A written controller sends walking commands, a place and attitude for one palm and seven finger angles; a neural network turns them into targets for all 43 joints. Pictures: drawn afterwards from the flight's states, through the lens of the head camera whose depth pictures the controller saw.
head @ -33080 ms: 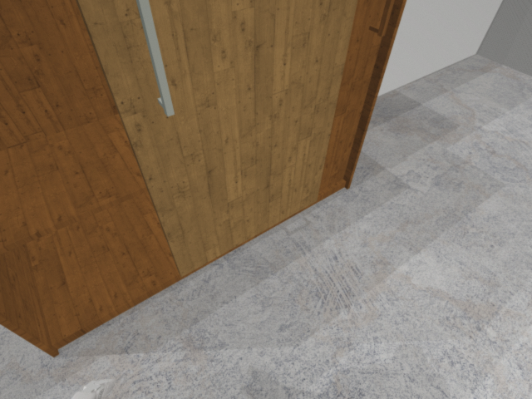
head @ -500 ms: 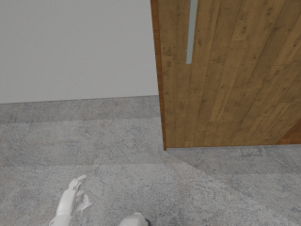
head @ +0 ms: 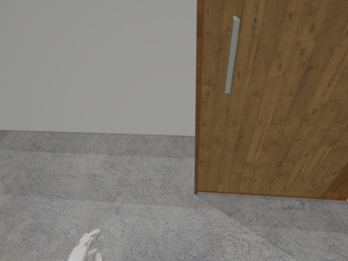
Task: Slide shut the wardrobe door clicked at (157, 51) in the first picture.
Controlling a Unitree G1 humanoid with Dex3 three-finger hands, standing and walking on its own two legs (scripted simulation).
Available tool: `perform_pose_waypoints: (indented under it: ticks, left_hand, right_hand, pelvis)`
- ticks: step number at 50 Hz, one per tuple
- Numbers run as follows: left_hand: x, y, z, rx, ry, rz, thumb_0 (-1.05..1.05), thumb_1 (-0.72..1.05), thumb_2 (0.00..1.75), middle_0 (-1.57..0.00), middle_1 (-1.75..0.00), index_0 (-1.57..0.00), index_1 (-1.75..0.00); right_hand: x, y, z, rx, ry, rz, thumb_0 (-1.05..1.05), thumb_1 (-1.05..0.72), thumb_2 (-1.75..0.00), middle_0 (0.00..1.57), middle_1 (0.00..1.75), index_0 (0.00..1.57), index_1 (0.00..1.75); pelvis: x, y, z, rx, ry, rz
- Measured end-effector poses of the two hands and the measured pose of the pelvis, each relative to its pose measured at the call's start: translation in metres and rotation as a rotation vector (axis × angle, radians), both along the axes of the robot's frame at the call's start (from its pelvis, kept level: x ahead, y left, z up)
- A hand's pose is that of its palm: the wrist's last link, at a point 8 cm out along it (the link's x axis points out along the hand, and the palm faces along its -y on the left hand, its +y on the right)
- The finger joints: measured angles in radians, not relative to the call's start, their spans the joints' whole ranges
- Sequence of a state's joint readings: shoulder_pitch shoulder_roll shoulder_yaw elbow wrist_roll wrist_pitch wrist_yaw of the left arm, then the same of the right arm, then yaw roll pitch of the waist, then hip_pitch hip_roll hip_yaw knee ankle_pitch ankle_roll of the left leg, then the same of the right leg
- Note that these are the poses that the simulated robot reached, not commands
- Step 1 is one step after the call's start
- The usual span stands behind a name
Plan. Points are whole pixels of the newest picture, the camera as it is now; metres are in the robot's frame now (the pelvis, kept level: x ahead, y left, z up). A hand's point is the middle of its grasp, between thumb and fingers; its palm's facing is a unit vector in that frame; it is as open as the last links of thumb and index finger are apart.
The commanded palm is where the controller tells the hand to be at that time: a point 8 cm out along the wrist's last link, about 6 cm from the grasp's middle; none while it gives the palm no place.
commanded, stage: stop stepping back and stand still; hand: right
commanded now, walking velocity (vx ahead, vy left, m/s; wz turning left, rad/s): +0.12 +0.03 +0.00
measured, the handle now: (230, 57) +0.72 -0.13 +0.17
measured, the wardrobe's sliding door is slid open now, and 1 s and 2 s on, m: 0.00 0.00 0.00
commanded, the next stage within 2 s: let the arm hang, fingers relaxed in 0.48 s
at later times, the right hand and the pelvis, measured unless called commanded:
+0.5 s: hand out of the picture +0.20 -0.28 +0.17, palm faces +0.45 +0.78 -0.44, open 7.4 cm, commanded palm +0.13 -0.32 +0.18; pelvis +0.01 -0.02 +0.00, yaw -2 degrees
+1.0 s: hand out of the picture +0.02 -0.21 -0.18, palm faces +0.08 +0.98 -0.18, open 7.0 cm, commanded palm none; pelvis +0.01 -0.02 +0.00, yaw -5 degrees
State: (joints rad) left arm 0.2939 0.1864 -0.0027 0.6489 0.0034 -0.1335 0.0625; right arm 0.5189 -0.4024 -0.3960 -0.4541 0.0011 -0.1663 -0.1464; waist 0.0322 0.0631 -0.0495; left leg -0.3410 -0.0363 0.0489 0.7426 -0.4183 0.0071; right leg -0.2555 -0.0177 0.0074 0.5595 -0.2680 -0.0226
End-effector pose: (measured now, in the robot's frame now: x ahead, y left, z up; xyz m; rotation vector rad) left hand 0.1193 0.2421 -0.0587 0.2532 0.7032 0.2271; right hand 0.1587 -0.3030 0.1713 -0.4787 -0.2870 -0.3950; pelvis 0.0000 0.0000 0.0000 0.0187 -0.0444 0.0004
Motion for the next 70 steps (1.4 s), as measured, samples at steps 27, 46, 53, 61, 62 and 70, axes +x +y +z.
perform_pose_waypoints:
  ticks: [27,46,53,61,62,70]
  left_hand:
    - [0.049,-0.05,-0.014,-0.074,0.028,-0.137,0.01,0.9,0.9,-0.2,-0.3,-0.21,-0.3]
    - [-0.035,-0.011,-0.061,-0.03,0.506,-0.04,0.01,0.91,0.9,-0.2,-0.3,-0.2,-0.3]
    - [-0.086,-0.028,-0.067,-0.064,0.678,-0.015,0.01,0.91,0.9,-0.19,-0.3,-0.2,-0.3]
    - [-0.098,-0.054,-0.078,-0.139,0.689,-0.009,0.01,0.91,0.9,-0.2,-0.3,-0.2,-0.3]
    - [-0.098,-0.056,-0.079,-0.146,0.685,-0.009,0.01,0.91,0.9,-0.2,-0.3,-0.2,-0.3]
    - [-0.096,-0.059,-0.08,-0.154,0.667,-0.003,0.01,0.92,0.9,-0.2,-0.3,-0.2,-0.3]
  right_hand:
    - [-0.004,-0.019,0.009,-0.058,0.019,-0.028,0.02,-0.88,-0.9,0.21,0.3,0.21,0.3]
    - [-0.119,0.056,-0.315,0.603,1.436,-0.132,-0.01,-0.98,-0.9,0.21,0.3,0.21,0.3]
    - [-0.167,0.038,-0.313,0.607,1.58,-0.222,0.0,-0.96,-0.9,0.2,0.3,0.21,0.3]
    - [-0.178,0.025,-0.303,0.576,1.61,-0.269,0.01,-0.92,-0.9,0.2,0.29,0.2,0.3]
    - [-0.177,0.025,-0.303,0.575,1.606,-0.268,0.01,-0.92,-0.9,0.2,0.29,0.2,0.3]
    - [-0.162,0.035,-0.304,0.589,1.565,-0.232,0.01,-0.91,-0.9,0.2,0.29,0.2,0.3]
  pelvis:
    - [0.008,-0.02,-0.001,0.007,0.031,-0.034]
    - [0.009,-0.02,-0.003,-0.008,0.036,-0.093]
    - [0.007,-0.025,0.005,0.002,0.038,-0.087]
    - [0.005,-0.033,0.008,-0.006,0.031,-0.079]
    - [0.005,-0.033,0.008,-0.007,0.03,-0.078]
    - [0.004,-0.035,0.009,-0.014,0.022,-0.076]
